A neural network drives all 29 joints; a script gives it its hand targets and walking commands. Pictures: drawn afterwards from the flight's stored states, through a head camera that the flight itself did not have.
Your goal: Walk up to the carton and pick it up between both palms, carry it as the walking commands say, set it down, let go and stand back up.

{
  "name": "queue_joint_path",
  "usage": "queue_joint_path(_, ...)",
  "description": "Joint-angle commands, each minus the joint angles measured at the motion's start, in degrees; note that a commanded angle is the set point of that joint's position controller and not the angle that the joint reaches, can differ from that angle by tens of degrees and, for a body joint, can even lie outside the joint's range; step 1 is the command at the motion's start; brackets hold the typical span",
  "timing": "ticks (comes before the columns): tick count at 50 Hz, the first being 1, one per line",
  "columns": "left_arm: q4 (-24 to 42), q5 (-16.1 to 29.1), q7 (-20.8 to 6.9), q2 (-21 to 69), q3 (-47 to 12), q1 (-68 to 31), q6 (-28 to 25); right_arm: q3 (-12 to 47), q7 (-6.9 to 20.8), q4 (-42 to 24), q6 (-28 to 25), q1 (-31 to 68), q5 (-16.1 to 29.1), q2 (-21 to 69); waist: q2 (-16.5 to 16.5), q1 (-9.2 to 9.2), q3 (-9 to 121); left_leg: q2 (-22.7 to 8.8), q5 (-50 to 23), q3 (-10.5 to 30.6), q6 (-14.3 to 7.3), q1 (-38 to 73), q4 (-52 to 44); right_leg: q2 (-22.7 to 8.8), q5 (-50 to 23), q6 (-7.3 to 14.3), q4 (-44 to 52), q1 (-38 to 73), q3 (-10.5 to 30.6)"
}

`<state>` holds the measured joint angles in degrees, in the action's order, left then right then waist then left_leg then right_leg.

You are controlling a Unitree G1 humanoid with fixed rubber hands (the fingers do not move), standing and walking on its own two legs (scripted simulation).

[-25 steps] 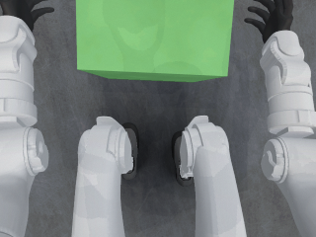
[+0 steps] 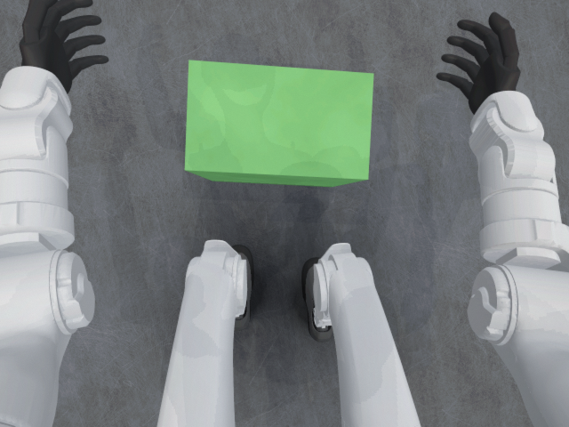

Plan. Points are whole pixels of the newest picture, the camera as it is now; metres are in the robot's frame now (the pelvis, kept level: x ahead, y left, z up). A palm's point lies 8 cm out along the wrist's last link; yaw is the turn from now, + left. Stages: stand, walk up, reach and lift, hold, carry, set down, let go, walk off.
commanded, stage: set down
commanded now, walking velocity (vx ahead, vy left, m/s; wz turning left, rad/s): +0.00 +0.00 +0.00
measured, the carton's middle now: (276, 138) +0.49 +0.01 -0.38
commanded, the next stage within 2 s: let go in 0.42 s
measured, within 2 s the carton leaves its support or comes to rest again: neither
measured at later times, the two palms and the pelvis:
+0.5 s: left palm out of the picture +0.49 +0.28 +0.05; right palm out of the picture +0.49 -0.23 +0.05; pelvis +0.03 +0.00 +0.13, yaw +1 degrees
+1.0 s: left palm out of the picture +0.35 +0.26 +0.11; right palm out of the picture +0.37 -0.24 +0.12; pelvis +0.09 +0.00 +0.20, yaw +3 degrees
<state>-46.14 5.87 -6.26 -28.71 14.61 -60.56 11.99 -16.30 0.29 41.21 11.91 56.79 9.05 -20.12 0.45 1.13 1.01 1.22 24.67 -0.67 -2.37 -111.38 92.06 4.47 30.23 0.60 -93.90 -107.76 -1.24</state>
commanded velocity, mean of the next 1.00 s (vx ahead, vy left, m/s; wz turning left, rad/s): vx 0.00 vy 0.00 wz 0.00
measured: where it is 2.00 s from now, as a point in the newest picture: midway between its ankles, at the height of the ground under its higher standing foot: (278, 307)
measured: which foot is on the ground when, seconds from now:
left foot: down 0.00-1.00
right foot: down 0.00-1.00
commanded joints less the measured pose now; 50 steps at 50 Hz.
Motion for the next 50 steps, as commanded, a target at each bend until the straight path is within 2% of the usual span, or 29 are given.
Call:
queue_joint_path(1,7.2,-0.2,-0.24,-10.0,1.91,-11.05,-1.05,-1.86,0.57,-6.46,-1.29,9.38,-0.01,-9.83,-4.34,-0.14,59.91,0.15,-19.54,2.15,2.11,51.51,-9.07,-0.54,-14.87,-1.46,14.09,19.52,-1.05)
queue_joint_path(19,3.2,-2.2,-1.51,-6.13,2.7,-5.38,-3.43,-2.87,2.92,-4.04,-4.04,1.83,-2.07,-6.54,-3.44,0.18,55.06,-0.12,-22.78,3.48,2.45,67.63,-29.35,-1.79,-19.32,-2.24,35.2,36.86,0.68)
queue_joint_path(26,-0.25,-5.53,-0.27,-1.37,3.74,0.22,-4.97,-3.17,3.7,-0.79,-5.84,-4.06,-5.27,-4.27,-3.34,0.75,46.81,-0.07,-23.64,4.39,3.04,68.48,-33.48,-2.38,-20.19,-1.8,39.32,37.26,0.21)
queue_joint_path(29,1.7,-6.28,0.74,-0.03,3.54,3.72,-5.1,-2.99,4.22,-1.96,-6.18,-7.58,-6.12,-4.93,-3.84,0.69,48.54,-0.14,-27.4,4.58,2.87,72.6,-34.95,-2.37,-22.91,-1.76,40.33,39.56,0.22)
queue_joint_path(33,7.89,-6.49,2.45,1.67,1.97,10.83,-5.5,-1.63,4.96,-5.9,-6.6,-14.01,-6.89,-5.29,-4.41,0.19,52.59,-0.66,-34.54,5.55,2.59,81.06,-35.95,-2.33,-25.37,-1.83,40.88,41.57,0.23)
queue_joint_path(38,16.79,-6.24,3.33,2.75,-0.49,24.04,-6.09,1.0,4.98,-12.72,-6.96,-25.33,-7.77,-4.66,-2.3,-0.47,55.28,-0.75,-39.32,5.91,2.42,87.43,-38.41,-2.16,-29.37,-1.94,43.33,50.46,1.34)
queue_joint_path(43,21.99,-5.03,3.46,4.82,-3.18,37.34,-7.46,3.93,4.7,-16.81,-7.79,-36.84,-8.01,-3.21,-0.91,-0.63,48.26,-0.58,-36.65,5.12,2.78,88.53,-43.68,-2.62,-31.55,-1.56,48.22,62.33,2.83)
queue_joint_path(50,21.68,-4.93,3.42,8.57,-6.23,51.85,-10.97,7.86,3.81,-16.14,-11.12,-51.86,-7.09,1.59,-0.48,0.17,28.54,-0.45,-30.41,4.17,2.89,90.02,-53.06,-3.39,-32.61,-1.3,57.04,75.55,4.33)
